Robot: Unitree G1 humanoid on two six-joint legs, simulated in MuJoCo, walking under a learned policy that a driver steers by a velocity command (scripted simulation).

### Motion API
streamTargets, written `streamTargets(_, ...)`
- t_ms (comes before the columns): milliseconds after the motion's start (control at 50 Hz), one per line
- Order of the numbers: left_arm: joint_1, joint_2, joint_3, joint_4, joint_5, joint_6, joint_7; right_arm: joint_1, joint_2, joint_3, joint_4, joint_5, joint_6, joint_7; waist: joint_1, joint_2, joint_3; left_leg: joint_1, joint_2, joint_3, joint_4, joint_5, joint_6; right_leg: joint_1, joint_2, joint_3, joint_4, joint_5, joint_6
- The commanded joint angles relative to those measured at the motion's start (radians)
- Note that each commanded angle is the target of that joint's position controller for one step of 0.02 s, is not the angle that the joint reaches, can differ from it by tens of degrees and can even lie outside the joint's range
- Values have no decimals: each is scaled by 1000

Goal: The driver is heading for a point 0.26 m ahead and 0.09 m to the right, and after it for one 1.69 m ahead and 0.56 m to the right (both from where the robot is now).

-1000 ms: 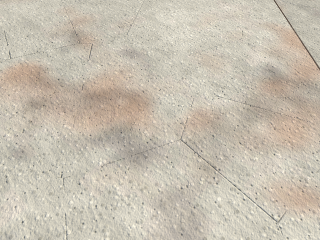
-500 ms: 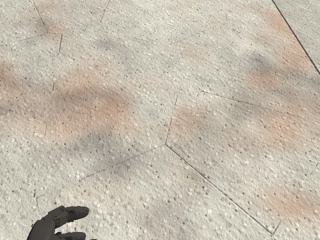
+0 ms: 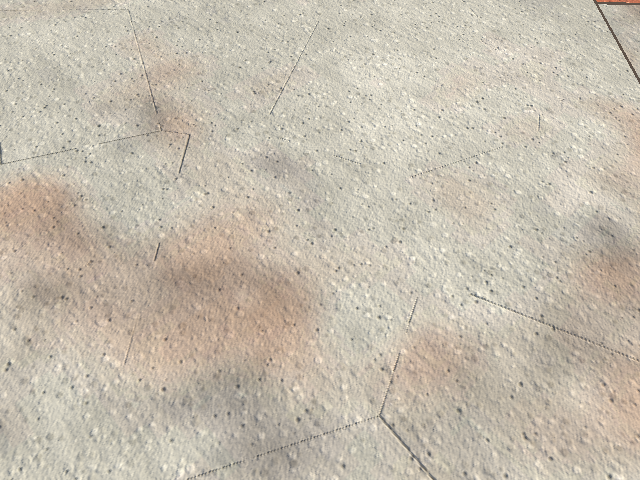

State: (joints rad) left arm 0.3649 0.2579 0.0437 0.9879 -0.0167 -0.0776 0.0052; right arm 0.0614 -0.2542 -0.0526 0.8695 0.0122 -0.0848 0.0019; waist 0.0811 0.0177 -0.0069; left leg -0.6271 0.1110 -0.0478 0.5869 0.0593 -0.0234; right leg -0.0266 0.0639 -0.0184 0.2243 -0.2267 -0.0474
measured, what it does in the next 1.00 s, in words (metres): walks ahead, turning right: left foot, then right foot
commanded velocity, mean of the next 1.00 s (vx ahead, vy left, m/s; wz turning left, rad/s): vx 0.50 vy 0.00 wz -0.46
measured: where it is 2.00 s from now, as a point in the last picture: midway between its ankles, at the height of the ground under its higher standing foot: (507, 283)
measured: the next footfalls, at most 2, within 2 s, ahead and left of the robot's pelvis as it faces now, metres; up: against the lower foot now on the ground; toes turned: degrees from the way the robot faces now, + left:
left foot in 0.10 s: +0.23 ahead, +0.15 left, +0.00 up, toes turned -2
right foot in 0.62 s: +0.45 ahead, -0.16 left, +0.00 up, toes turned -25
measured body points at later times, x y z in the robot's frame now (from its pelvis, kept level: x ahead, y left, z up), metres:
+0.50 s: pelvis +0.26 +0.03 -0.01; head +0.28 +0.02 +0.44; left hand +0.50 +0.22 -0.11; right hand +0.20 -0.24 -0.14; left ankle +0.19 +0.16 -0.74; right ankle +0.39 -0.16 -0.70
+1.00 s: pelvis +0.51 -0.11 +0.00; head +0.52 -0.14 +0.45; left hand +0.69 +0.11 -0.11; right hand +0.56 -0.43 -0.10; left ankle +0.77 -0.05 -0.69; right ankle +0.42 -0.14 -0.74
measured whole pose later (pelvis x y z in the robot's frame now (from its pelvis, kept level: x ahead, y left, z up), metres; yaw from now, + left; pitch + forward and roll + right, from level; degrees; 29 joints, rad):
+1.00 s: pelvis +0.51 -0.11 +0.00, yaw -31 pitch +2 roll +0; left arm 0.33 0.25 0.07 0.79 -0.01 -0.06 0.00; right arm 0.05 -0.28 -0.06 0.78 0.00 -0.10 0.01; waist 0.06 0.05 0.03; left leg -0.66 0.10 -0.06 0.61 0.10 -0.04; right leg -0.07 0.11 0.08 0.29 -0.24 -0.09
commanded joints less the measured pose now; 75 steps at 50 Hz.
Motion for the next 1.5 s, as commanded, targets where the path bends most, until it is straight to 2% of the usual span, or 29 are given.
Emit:
streamTargets(20, 32, 171, 39, -33, -8, 7, 9, -112, -77, -8, -90, 8, -30, 16, -17, -66, 83, 67, -34, 3, -96, -48, 1, -60, -291, 198, -31, 77, -152)
streamTargets(80, 3, 169, 41, -49, -6, 19, 9, 56, -146, -38, -53, 10, -45, 12, -118, -96, -1, 326, -68, 30, -161, -161, 43, -66, -262, 212, 153, 231, -111)
streamTargets(100, -6, 114, 22, -69, 6, 16, 5, 228, -210, -62, -16, -4, -51, 4, -189, -53, -141, 592, 18, -44, -121, -153, 96, -173, -194, 161, 400, 227, -77)
streamTargets(120, 52, 20, -1, -106, 10, 2, 4, 361, -312, -89, 5, -23, -43, -3, -190, 166, -291, 974, 255, -386, -148, -242, 207, -537, -39, 36, 774, -52, 1)
streamTargets(140, 74, 37, -2, -116, -7, -16, 4, 390, -272, -77, 11, -22, -38, 2, -188, 300, -360, 1021, 340, -667, -264, -363, 273, -699, -20, 114, 974, -370, 9)
streamTargets(160, 20, 133, 25, -120, -30, -20, 4, 319, -181, -51, -6, -19, -39, 2, -183, 184, -237, 918, 302, -543, -275, -403, 232, -765, -81, 163, 1063, -306, 0)
streamTargets(180, -30, 139, 30, -129, -33, -17, 5, 250, -140, -38, -21, -16, -37, 1, -164, 128, -147, 792, 264, -390, -292, -354, 196, -765, -128, 138, 1062, -216, -4)
streamTargets(220, -58, 114, 41, -134, -20, 1, 8, 148, -87, -22, -25, -19, -37, 4, -112, 101, -35, 592, 187, -206, -371, -254, 166, -691, -186, 132, 970, -87, 2)
streamTargets(280, -59, 61, 39, -157, -18, 35, -2, 131, -96, -28, -10, -26, -43, -1, -78, 92, 8, 500, 163, -54, -434, -116, 180, -650, -206, 113, 931, -3, 18)
streamTargets(520, -372, 45, 27, -317, -5, 41, -61, 240, -187, -63, 31, 1, -1, -28, -144, 29, 108, 689, 195, 228, -410, 80, 156, -681, -166, -14, 443, 184, -15)
streamTargets(580, -300, 95, 53, -327, -7, 47, -67, 217, -231, -76, 19, 12, 21, -31, -74, 75, 30, 731, 195, 273, -209, 528, 126, -502, -75, -97, 431, 38, -72)
streamTargets(620, -10, 197, 113, -253, -13, 53, -50, 201, -227, -71, 6, 12, 32, -34, 79, 37, -122, 571, 131, 309, 201, 532, 70, -73, 4, -94, 338, 87, -140)
streamTargets(640, 73, 295, 135, -229, -17, 63, -26, 235, -121, -37, -23, -37, 22, -28, 51, -193, -185, 259, 48, 300, 539, -193, 23, 195, -211, 240, 335, 151, -205)
streamTargets(660, 31, 339, 129, -272, -9, 43, -35, 283, -57, -11, -81, -22, -20, -14, -30, -300, -353, -73, -148, 75, 811, -691, -12, 437, -402, 838, 131, -119, -413)
streamTargets(680, 45, 246, 103, -272, -2, 30, -44, 134, -153, -30, -99, 24, -55, -3, 44, -130, -301, -190, -100, -43, 849, -621, 13, 410, -396, 804, 40, -130, -352)
streamTargets(700, 6, 209, 92, -267, -1, 16, -43, 86, -159, -31, -119, 40, -70, 0, 25, -108, -173, -230, -60, -30, 793, -524, 40, 295, -365, 658, 45, -63, -312)
streamTargets(720, -70, 176, 81, -281, -3, 9, -42, 95, -150, -31, -100, 18, -73, -10, -27, -13, -103, -162, -12, -35, 708, -443, 42, 135, -318, 538, 50, 41, -274)
streamTargets(760, -158, 131, 65, -309, 11, 7, -34, 128, -165, -45, -89, -10, -50, -14, -92, -39, -57, -18, 30, -42, 589, -371, 27, -68, -256, 409, 20, 186, -247)
streamTargets(840, -113, 155, 68, -292, 7, -1, -8, 87, -114, -35, -112, -27, -17, -13, -93, -44, -23, -10, 20, -2, 398, -237, -26, -158, -220, 282, -23, 358, -245)
streamTargets(940, -36, 153, 62, -252, 3, 3, 5, -71, -76, -14, -152, -16, -26, 5, -20, -85, 18, 46, -30, 26, 51, 80, -22, -166, -169, 191, -32, 262, -172)
streamTargets(1060, 49, 163, 63, -195, 1, 14, 9, -172, -106, -13, -202, -6, -44, 36, 13, -92, 69, -35, -55, 18, -86, -6, 38, 45, -272, 269, 48, 293, -167)
streamTargets(1140, 4, 177, 63, -199, 5, 31, 14, 50, -168, -43, -150, -8, -51, 35, -116, -115, -62, 293, -124, 82, -137, -91, 117, 70, -227, 224, 294, 725, -113)
streamTargets(1160, -14, 147, 48, -218, 15, 30, 12, 221, -211, -56, -118, -21, -51, 29, -191, -78, -201, 581, -17, -22, -85, -43, 179, -76, -177, 188, 523, 622, -82)
streamTargets(1180, 112, 65, 25, -226, 8, 15, 7, 352, -292, -79, -94, -34, -44, 25, -172, 156, -358, 975, 216, -439, -117, -181, 334, -453, -16, 113, 914, 182, 1)
streamTargets(1200, 112, 86, 21, -218, -3, -1, 2, 375, -222, -61, -70, -9, -38, 34, -181, 253, -382, 1037, 285, -702, -264, -341, 371, -637, 26, 183, 1058, -344, 9)
streamTargets(1220, 21, 160, 39, -236, -20, -9, -3, 305, -167, -43, -81, 6, -33, 31, -184, 154, -208, 913, 255, -590, -286, -451, 317, -732, -41, 195, 1121, -299, 2)
streamTargets(1260, -99, 150, 38, -265, -6, -15, -4, 179, -125, -25, -103, -11, -21, 28, -134, 24, -22, 621, 172, -369, -346, -346, 266, -706, -133, 121, 1009, -143, 1)
streamTargets(1360, -77, 89, 34, -259, 11, 13, 3, 161, -139, -23, -86, -15, -36, 26, -70, 60, 7, 448, 104, -171, -445, -70, 273, -614, -196, 87, 817, -8, 40)
streamTargets(1500, -315, 49, 13, -317, 8, -7, -14, 273, -179, -30, -36, 4, -14, 5, -151, 38, 43, 499, 55, -26, -458, -8, 223, -581, -154, 30, 399, 331, 58)
Keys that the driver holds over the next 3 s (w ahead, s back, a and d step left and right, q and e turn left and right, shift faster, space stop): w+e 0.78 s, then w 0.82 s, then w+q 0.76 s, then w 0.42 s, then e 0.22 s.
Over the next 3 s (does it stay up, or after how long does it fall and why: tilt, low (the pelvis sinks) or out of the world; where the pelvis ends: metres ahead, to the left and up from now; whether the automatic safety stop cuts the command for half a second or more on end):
stays up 1.53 -0.53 0.00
